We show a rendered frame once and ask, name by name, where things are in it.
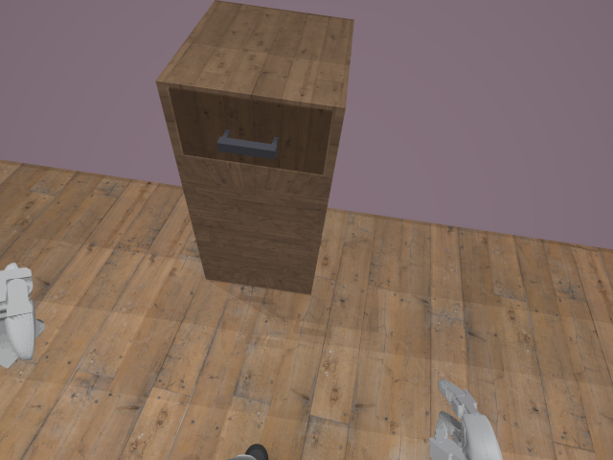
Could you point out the left robot hand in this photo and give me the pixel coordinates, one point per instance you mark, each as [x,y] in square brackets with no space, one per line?
[18,327]

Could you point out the handle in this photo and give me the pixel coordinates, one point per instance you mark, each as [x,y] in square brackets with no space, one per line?
[226,144]

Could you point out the right robot hand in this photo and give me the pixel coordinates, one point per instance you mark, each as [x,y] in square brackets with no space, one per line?
[473,437]

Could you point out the cabinet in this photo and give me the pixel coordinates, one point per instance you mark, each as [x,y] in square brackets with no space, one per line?
[255,225]

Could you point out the drawer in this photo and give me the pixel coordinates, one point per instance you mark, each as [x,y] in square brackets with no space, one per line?
[303,132]

